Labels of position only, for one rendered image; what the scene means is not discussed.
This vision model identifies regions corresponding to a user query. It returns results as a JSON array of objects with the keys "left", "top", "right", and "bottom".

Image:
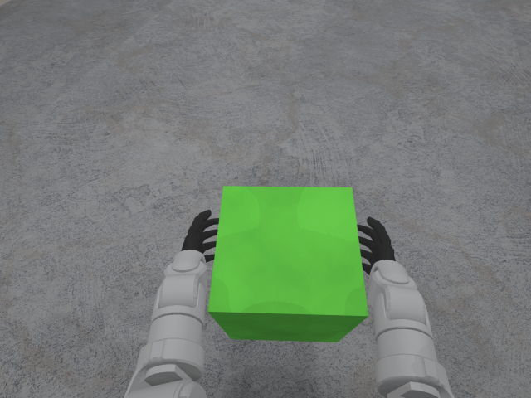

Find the robot right hand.
[{"left": 357, "top": 217, "right": 396, "bottom": 275}]

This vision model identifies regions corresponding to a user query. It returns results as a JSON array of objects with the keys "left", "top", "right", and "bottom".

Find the robot left hand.
[{"left": 181, "top": 210, "right": 219, "bottom": 263}]

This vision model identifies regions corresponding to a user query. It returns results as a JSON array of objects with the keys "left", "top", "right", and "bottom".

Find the carton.
[{"left": 208, "top": 186, "right": 368, "bottom": 342}]

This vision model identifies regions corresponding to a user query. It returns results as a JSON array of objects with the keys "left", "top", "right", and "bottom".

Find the robot right forearm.
[{"left": 367, "top": 260, "right": 455, "bottom": 398}]

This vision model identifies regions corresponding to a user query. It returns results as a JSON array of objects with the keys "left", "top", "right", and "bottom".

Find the left robot upper arm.
[{"left": 126, "top": 379, "right": 207, "bottom": 398}]

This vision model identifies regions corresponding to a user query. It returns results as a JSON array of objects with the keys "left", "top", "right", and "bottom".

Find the robot left forearm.
[{"left": 124, "top": 250, "right": 208, "bottom": 398}]

